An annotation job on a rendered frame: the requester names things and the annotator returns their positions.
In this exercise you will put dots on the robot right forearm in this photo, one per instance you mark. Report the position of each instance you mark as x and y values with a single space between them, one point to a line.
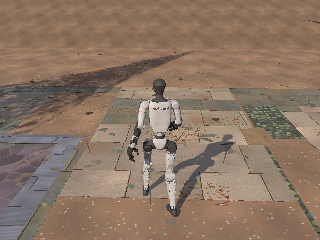
176 126

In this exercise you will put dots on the robot left upper arm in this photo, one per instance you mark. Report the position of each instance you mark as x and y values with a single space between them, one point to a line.
142 114

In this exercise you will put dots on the robot right thigh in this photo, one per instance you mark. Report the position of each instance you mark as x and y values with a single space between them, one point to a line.
170 160

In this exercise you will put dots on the right robot shin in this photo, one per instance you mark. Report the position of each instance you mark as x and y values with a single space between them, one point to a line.
171 189

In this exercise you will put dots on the robot right hand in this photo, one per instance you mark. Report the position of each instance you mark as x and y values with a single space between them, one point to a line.
172 127

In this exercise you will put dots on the robot right upper arm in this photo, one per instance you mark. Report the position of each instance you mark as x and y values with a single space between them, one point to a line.
177 111

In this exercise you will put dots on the robot left forearm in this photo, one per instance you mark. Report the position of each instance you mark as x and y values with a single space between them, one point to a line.
135 136

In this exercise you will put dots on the robot left hand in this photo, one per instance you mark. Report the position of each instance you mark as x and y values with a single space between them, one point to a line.
130 153

